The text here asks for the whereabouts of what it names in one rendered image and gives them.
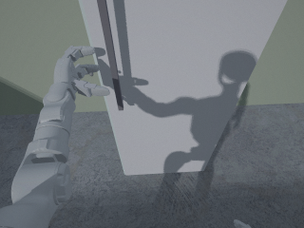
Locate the handle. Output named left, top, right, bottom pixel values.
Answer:
left=97, top=0, right=124, bottom=111

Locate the robot left forearm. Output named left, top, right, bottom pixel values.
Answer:
left=10, top=82, right=76, bottom=203

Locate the robot left hand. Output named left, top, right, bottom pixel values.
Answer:
left=53, top=46, right=110, bottom=98

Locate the robot left upper arm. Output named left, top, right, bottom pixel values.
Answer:
left=0, top=161, right=72, bottom=228

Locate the fridge door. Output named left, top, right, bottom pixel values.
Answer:
left=82, top=0, right=288, bottom=176

